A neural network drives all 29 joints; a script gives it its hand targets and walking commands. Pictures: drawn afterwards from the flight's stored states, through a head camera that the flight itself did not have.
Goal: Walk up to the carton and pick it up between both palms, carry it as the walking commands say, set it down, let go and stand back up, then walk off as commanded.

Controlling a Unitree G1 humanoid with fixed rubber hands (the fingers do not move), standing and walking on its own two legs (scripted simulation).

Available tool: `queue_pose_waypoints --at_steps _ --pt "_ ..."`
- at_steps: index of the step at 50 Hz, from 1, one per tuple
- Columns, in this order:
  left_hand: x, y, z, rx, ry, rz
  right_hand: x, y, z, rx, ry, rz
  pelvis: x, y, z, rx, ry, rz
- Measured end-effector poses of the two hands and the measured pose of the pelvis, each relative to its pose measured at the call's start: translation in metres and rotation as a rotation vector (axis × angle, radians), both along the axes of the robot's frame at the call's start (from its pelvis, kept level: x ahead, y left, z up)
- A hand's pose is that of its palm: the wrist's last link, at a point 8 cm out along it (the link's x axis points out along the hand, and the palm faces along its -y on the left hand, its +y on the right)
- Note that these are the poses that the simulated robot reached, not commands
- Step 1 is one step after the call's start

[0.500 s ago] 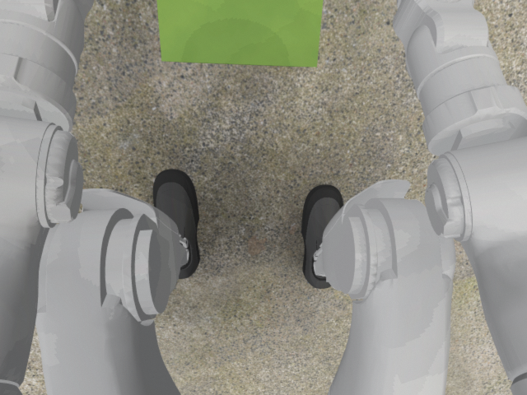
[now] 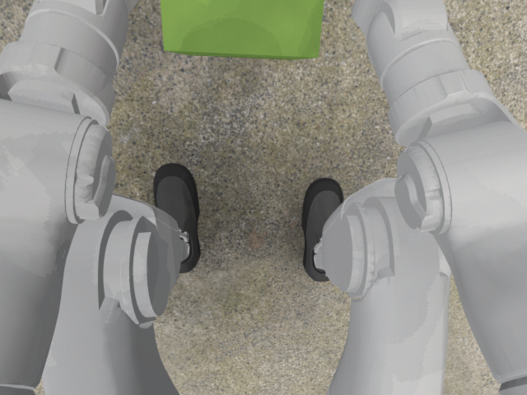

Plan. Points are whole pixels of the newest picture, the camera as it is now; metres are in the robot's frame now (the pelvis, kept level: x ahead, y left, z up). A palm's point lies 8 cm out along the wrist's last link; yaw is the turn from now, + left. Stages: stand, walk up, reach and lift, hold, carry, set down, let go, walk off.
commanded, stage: reach and lift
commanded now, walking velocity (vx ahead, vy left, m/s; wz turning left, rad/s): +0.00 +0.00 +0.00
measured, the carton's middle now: out of the picture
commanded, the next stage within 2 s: none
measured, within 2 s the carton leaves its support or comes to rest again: leaves its support in 0.84 s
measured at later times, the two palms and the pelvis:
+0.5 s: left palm out of the picture +0.56 +0.15 -0.20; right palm out of the picture +0.56 -0.11 -0.20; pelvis +0.01 +0.00 -0.02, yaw +0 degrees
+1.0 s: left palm out of the picture +0.56 +0.14 -0.17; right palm out of the picture +0.55 -0.12 -0.17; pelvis +0.00 +0.00 +0.00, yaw +0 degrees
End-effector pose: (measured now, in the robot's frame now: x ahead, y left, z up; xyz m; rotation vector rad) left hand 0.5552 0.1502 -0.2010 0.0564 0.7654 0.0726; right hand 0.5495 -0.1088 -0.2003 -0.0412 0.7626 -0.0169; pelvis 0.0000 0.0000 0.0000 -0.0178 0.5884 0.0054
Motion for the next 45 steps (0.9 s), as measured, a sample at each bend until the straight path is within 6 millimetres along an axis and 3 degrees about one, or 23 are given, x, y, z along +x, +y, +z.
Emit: queue_pose_waypoints --at_steps 10,28,40,45 --pt "0.001 0.0 0.001 0.016 0.003 -0.017 0.0 0.0 0.0 -0.009 0.003 -0.007 0.001 0.001 -0.002 -0.001 -0.006 0.0" --pt "0.009 0.002 0.004 0.01 0.052 -0.065 0.009 -0.004 0.002 0.022 0.06 0.049 0.015 0.0 -0.023 0.002 -0.012 -0.004" --pt "0.008 -0.002 0.008 0.04 0.068 -0.078 0.01 -0.005 0.006 -0.018 0.07 0.04 0.014 -0.001 -0.017 0.004 -0.025 -0.001" --pt "0.01 -0.008 0.019 0.051 0.046 -0.082 0.01 -0.009 0.016 -0.026 0.044 0.024 0.008 -0.003 -0.011 0.006 -0.068 0.004"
